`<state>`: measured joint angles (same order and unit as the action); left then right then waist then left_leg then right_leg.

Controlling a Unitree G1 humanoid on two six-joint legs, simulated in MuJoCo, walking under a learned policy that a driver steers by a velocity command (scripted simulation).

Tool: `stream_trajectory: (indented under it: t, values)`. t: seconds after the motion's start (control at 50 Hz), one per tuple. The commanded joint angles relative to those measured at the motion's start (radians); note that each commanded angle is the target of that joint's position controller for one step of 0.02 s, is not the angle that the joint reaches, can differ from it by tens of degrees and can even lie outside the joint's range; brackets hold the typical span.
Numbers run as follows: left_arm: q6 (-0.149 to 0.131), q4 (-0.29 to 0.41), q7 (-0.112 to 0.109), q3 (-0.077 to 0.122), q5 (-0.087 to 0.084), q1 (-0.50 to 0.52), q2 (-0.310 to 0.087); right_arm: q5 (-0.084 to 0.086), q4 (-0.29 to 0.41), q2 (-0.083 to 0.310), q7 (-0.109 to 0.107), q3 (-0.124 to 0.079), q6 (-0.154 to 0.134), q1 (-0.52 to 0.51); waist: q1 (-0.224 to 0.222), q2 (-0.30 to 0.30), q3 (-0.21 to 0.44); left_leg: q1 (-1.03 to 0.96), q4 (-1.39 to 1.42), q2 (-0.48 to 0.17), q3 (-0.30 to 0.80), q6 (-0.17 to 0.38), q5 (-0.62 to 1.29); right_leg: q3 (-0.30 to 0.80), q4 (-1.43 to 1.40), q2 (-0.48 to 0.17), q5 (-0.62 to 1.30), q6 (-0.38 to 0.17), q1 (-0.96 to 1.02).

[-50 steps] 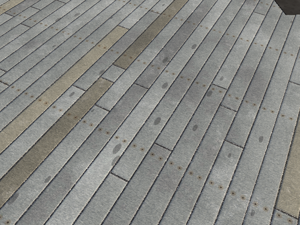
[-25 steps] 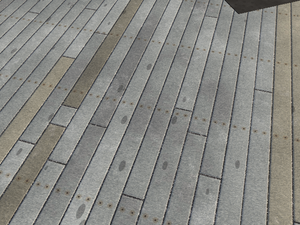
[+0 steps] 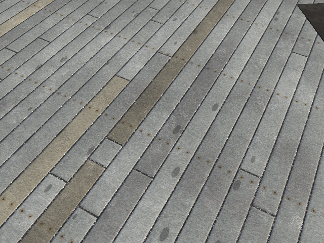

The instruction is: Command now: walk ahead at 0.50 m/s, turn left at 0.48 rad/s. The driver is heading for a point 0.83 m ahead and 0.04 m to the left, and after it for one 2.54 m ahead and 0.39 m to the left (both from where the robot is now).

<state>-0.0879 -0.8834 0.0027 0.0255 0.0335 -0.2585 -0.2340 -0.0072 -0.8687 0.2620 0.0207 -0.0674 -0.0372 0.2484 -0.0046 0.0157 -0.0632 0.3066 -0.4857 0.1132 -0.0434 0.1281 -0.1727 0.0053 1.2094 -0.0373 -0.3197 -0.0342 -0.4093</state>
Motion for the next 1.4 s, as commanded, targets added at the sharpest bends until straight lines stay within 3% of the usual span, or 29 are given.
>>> stream_trajectory:
  t: [0.02,0.06,0.14,0.28,0.32,0.36,0.38,0.4,0.42,0.44,0.46,0.48,0.5,0.54,0.6,0.66,0.74,0.78,0.82,0.84,0.86,0.88,0.9,0.94,0.96,1.0,1.04,1.12,1.4]
  values:
    - [0.026,0.065,0.004,0.016,0.020,-0.055,-0.082,0.009,0.035,0.109,-0.006,-0.024,-0.025,0.057,-0.028,-0.032,0.055,-0.104,0.266,-0.269,0.335,0.165,0.291,0.028,-0.056,-0.057,0.024,0.038,-0.136]
    - [0.040,0.089,0.008,0.015,0.018,-0.003,-0.076,0.009,0.030,0.132,-0.009,-0.030,-0.032,0.079,-0.023,-0.040,0.046,-0.077,0.287,-0.231,0.299,0.154,0.269,0.007,-0.143,-0.058,0.086,0.063,-0.157]
    - [0.044,0.156,0.014,0.013,0.012,0.177,-0.079,0.012,0.021,0.138,-0.012,-0.033,-0.025,0.164,0.038,-0.065,0.019,-0.138,0.289,-0.204,0.313,0.109,0.260,-0.003,-0.350,-0.047,0.252,0.090,-0.246]
    - [0.025,0.227,0.025,-0.003,-0.002,0.353,-0.081,-0.006,0.014,0.137,-0.029,-0.030,-0.021,0.257,0.106,-0.090,0.021,-0.307,0.201,-0.233,0.361,0.084,0.405,-0.008,-0.592,0.008,0.308,0.063,-0.235]
    - [0.015,0.222,0.025,0.001,-0.002,0.309,-0.096,-0.009,0.018,0.143,-0.037,-0.029,-0.026,0.232,0.074,-0.099,0.024,-0.306,0.175,-0.257,0.374,0.059,0.454,-0.001,-0.661,0.019,0.275,0.028,-0.123]
    - [0.004,0.171,0.013,0.019,-0.003,0.149,-0.134,-0.010,0.020,0.165,-0.036,-0.030,-0.033,0.194,0.001,-0.094,0.079,-0.295,0.035,-0.238,0.350,0.028,0.650,-0.022,-0.721,0.067,0.196,-0.014,0.096]
    - [-0.008,0.135,0.001,0.031,0.002,0.016,-0.161,-0.007,0.017,0.158,-0.029,-0.027,-0.038,0.189,-0.063,-0.051,0.154,-0.250,-0.143,-0.186,0.301,0.008,0.639,-0.005,-0.767,0.044,0.211,-0.045,0.277]
    - [-0.015,0.125,-0.016,0.047,0.022,-0.146,-0.229,-0.001,0.046,0.101,-0.023,-0.009,-0.045,0.200,-0.116,0.045,0.295,-0.113,-0.411,-0.136,0.250,-0.011,0.364,0.233,-0.776,-0.175,0.059,-0.100,0.505]
    - [0.000,0.098,-0.014,0.076,0.024,-0.179,-0.321,0.033,0.039,0.029,-0.019,0.002,-0.039,0.367,-0.043,0.301,0.390,0.193,-0.706,0.040,0.140,-0.055,-0.327,0.700,-0.879,-0.400,0.012,-0.255,0.726]
    - [0.013,0.106,-0.004,0.064,-0.002,-0.113,-0.224,-0.006,0.016,0.120,-0.030,-0.006,-0.029,0.305,-0.036,0.110,0.269,0.312,-0.776,-0.033,0.171,-0.040,-0.311,0.743,-0.933,-0.364,-0.127,-0.237,0.621]
    - [0.011,0.124,0.000,0.046,-0.012,-0.025,-0.151,-0.011,0.032,0.121,-0.024,-0.009,-0.030,0.194,-0.029,0.017,0.125,0.302,-0.762,-0.060,0.176,-0.046,-0.216,0.562,-0.941,-0.319,0.029,-0.217,0.466]
    - [0.006,0.119,0.003,0.034,-0.007,0.013,-0.113,-0.012,0.045,0.099,-0.021,-0.003,-0.031,0.146,-0.013,-0.015,0.077,0.271,-0.729,-0.082,0.169,-0.055,-0.178,0.429,-0.942,-0.277,0.301,-0.199,0.377]
    - [-0.002,0.103,0.001,0.026,-0.011,0.006,-0.096,-0.019,0.047,0.091,-0.018,-0.003,-0.023,0.131,0.003,0.012,0.061,0.242,-0.695,-0.100,0.158,-0.066,-0.181,0.318,-0.933,-0.240,0.545,-0.182,0.334]
    - [-0.021,0.065,0.005,0.018,-0.020,-0.026,-0.081,-0.028,0.035,0.068,-0.014,0.002,-0.003,0.160,0.030,0.064,0.088,0.171,-0.643,-0.094,0.140,-0.091,-0.184,0.189,-0.918,-0.193,0.867,-0.161,0.299]
    - [-0.033,0.030,0.006,0.019,-0.024,-0.048,-0.109,-0.027,0.033,0.044,-0.013,0.010,0.007,0.149,0.048,0.098,0.102,0.174,-0.545,-0.082,0.116,-0.112,-0.145,0.109,-0.912,-0.186,1.087,-0.181,0.301]
    - [-0.010,0.012,-0.002,0.011,-0.024,-0.037,-0.105,-0.024,0.042,0.019,-0.012,0.029,0.009,0.054,0.035,0.097,0.108,0.132,-0.343,-0.096,0.042,-0.128,-0.045,0.021,-0.919,-0.123,1.029,-0.146,0.280]
    - [0.008,-0.037,-0.005,0.009,-0.023,-0.100,-0.111,-0.012,0.040,0.012,-0.022,0.044,0.012,-0.029,-0.006,0.105,0.120,0.035,-0.186,-0.097,0.011,-0.115,0.041,0.026,-0.888,-0.131,0.934,-0.133,0.288]
    - [0.016,-0.050,-0.009,0.008,-0.025,-0.097,-0.109,-0.013,0.028,0.019,-0.031,0.045,0.008,-0.032,-0.001,0.093,0.097,-0.006,-0.112,-0.100,0.017,-0.094,0.037,0.059,-0.857,-0.151,0.844,-0.130,0.283]
    - [0.023,-0.062,-0.016,0.004,-0.032,-0.088,-0.100,-0.021,0.000,0.023,-0.040,0.045,-0.006,0.008,0.030,0.044,0.080,-0.133,0.077,-0.114,0.040,-0.069,0.170,0.073,-0.787,-0.127,0.656,-0.088,0.244]
    - [0.021,-0.062,-0.018,-0.001,-0.025,-0.123,-0.084,-0.027,-0.015,0.075,-0.047,0.035,-0.018,0.045,0.022,-0.027,0.116,-0.253,0.087,-0.218,0.140,-0.055,0.436,0.062,-0.733,-0.090,0.464,-0.052,0.196]
    - [0.025,-0.077,-0.020,-0.013,-0.024,-0.236,-0.030,-0.022,-0.020,0.124,-0.048,0.028,-0.018,0.063,-0.031,-0.149,0.171,-0.361,0.029,-0.379,0.269,0.019,0.769,0.018,-0.675,-0.021,0.050,-0.030,0.132]
    - [0.051,-0.122,-0.031,-0.016,-0.036,-0.280,-0.018,0.002,-0.025,0.086,-0.048,0.035,-0.005,0.056,-0.007,-0.179,0.211,-0.307,0.050,-0.437,0.332,0.128,0.703,-0.019,-0.629,0.032,-0.150,-0.019,0.168]
    - [0.069,-0.124,-0.038,-0.007,-0.029,-0.231,-0.053,0.001,-0.020,0.053,-0.046,0.045,0.002,0.028,-0.001,-0.152,0.153,-0.227,0.101,-0.418,0.360,0.138,0.557,-0.017,-0.621,0.043,-0.173,-0.011,0.168]
    - [0.090,-0.125,-0.034,-0.007,-0.022,-0.172,-0.037,-0.009,-0.018,0.033,-0.051,0.057,0.013,-0.059,-0.031,-0.146,0.097,-0.109,0.159,-0.346,0.306,0.077,0.314,-0.010,-0.698,0.039,-0.089,-0.005,0.226]
    - [0.097,-0.137,-0.032,-0.011,-0.018,-0.176,-0.026,-0.006,-0.021,0.037,-0.055,0.055,0.018,-0.085,-0.047,-0.142,0.078,-0.051,0.175,-0.303,0.266,0.028,0.176,-0.002,-0.767,0.029,-0.004,-0.003,0.277]
    - [0.094,-0.154,-0.031,-0.017,-0.009,-0.158,-0.028,0.003,-0.038,0.041,-0.054,0.050,0.025,-0.081,-0.028,-0.098,0.015,-0.030,0.187,-0.232,0.216,-0.033,-0.022,0.036,-0.828,-0.001,0.056,0.000,0.254]
    - [0.088,-0.177,-0.034,-0.017,-0.015,-0.149,-0.030,0.006,-0.069,0.037,-0.054,0.046,0.021,-0.041,-0.008,-0.026,0.004,-0.088,0.164,-0.214,0.196,-0.036,0.057,0.048,-0.845,-0.019,0.092,0.000,0.234]
    - [0.079,-0.201,-0.044,-0.017,-0.023,-0.130,-0.029,0.004,-0.116,0.027,-0.055,0.044,0.011,-0.013,-0.001,-0.014,0.049,-0.179,0.113,-0.210,0.171,-0.031,0.246,0.058,-0.874,-0.035,0.141,-0.004,0.251]
    - [0.086,-0.261,-0.052,-0.029,-0.021,-0.131,0.003,0.002,-0.228,-0.006,-0.061,0.053,0.030,0.041,0.006,-0.011,-0.010,-0.146,0.151,-0.193,0.161,-0.053,0.105,0.064,-0.897,-0.048,0.113,-0.017,0.243]
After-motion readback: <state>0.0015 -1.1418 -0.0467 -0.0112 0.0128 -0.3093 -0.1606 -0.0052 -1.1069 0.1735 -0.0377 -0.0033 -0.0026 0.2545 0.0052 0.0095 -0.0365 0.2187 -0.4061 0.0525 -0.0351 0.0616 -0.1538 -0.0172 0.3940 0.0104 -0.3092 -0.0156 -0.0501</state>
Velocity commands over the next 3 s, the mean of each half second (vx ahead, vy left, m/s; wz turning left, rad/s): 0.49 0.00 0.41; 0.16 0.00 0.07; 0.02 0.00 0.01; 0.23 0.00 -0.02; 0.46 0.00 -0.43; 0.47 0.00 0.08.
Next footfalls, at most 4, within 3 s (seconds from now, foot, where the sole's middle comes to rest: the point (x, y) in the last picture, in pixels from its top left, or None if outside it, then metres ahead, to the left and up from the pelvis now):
0.40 right None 0.43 -0.10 -0.77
0.84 left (139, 237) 0.48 0.11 -0.77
1.90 left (128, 224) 0.54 0.16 -0.77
2.42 right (154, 155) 0.87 0.06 -0.77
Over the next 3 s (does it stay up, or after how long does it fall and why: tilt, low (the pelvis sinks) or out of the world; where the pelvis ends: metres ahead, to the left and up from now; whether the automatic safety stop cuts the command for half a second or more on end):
stays up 1.05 0.11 -0.01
